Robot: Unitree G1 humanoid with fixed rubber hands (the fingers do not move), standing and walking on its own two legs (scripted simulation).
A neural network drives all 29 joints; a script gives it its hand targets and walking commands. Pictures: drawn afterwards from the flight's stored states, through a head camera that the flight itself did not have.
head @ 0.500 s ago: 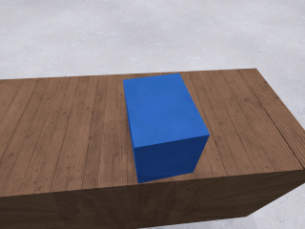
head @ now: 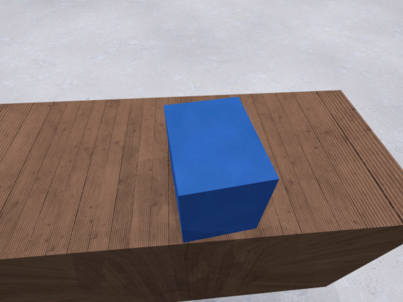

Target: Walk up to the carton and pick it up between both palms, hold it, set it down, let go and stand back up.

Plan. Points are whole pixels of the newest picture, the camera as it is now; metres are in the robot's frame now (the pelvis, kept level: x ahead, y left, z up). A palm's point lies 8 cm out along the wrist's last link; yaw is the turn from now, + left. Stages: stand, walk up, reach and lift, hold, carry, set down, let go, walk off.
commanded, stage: stand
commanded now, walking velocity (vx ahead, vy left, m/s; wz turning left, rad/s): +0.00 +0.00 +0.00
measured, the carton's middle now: (211, 168) +0.39 -0.02 +0.02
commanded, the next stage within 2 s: none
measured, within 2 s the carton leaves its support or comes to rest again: neither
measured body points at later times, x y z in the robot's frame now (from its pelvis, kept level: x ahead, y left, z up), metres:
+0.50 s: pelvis +0.00 +0.00 +0.00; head +0.02 +0.00 +0.45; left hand +0.08 +0.28 -0.14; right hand +0.08 -0.28 -0.14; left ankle +0.00 +0.10 -0.75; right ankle -0.03 -0.14 -0.75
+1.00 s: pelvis +0.00 +0.00 +0.00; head +0.01 +0.01 +0.45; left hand +0.07 +0.28 -0.14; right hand +0.08 -0.28 -0.14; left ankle +0.00 +0.10 -0.75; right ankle -0.03 -0.14 -0.75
